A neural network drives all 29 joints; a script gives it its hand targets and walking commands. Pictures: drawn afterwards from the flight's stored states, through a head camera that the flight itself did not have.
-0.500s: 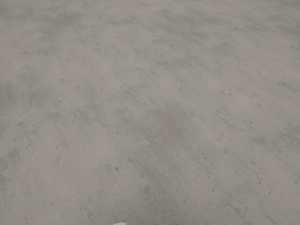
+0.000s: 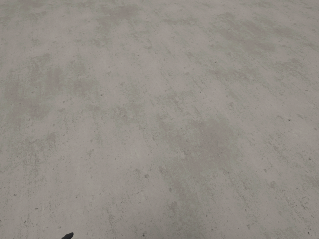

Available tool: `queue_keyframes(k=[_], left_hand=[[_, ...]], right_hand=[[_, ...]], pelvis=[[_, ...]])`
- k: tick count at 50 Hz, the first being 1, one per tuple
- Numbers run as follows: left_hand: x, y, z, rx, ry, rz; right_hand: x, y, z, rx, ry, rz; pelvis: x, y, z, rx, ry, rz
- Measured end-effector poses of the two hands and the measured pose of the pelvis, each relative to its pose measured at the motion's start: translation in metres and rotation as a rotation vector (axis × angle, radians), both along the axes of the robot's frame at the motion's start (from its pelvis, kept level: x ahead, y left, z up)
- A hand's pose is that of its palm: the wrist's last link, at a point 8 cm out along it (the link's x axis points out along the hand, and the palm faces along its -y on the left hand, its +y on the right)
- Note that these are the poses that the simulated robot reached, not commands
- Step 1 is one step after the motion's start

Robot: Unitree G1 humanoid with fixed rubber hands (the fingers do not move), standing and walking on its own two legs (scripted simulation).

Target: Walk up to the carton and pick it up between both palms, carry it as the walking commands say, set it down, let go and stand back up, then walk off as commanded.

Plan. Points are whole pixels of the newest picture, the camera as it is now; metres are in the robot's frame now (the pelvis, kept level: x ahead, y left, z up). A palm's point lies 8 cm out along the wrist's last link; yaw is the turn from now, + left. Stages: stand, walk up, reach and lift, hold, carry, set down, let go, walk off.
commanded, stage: walk up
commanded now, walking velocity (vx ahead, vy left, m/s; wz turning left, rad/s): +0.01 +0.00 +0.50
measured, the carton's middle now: out of the picture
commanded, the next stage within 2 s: none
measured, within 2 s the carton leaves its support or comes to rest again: neither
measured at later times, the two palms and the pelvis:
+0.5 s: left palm out of the picture -0.04 +0.28 -0.15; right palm (235, 214) +0.20 -0.19 -0.11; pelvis +0.01 +0.02 +0.00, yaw +16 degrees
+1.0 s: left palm out of the picture +0.00 +0.26 -0.09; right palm (239, 218) +0.20 -0.21 -0.14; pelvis +0.03 -0.01 +0.01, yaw +30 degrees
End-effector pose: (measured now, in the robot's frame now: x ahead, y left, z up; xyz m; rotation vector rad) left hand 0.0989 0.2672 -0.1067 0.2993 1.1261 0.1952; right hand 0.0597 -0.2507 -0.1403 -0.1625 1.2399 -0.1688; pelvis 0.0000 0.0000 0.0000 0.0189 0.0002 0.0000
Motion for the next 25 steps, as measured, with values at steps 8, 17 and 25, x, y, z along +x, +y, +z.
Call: queue_keyframes(k=[8, 17, 25], left_hand=[[-0.036, -0.015, 0.011, 0.014, 0.034, 0.091], [-0.087, -0.016, -0.007, -0.061, 0.077, 0.233], [-0.137, 0.010, -0.039, -0.125, 0.154, 0.371]], right_hand=[[0.032, -0.020, 0.002, 0.015, 0.003, 0.088], [0.094, 0.000, 0.020, -0.016, -0.045, 0.246], [0.141, 0.057, 0.032, -0.057, -0.157, 0.394]], pelvis=[[0.005, -0.015, 0.007, 0.018, -0.013, 0.105], [0.009, -0.008, 0.007, 0.013, 0.001, 0.210], [0.008, 0.019, -0.005, -0.029, 0.004, 0.285]])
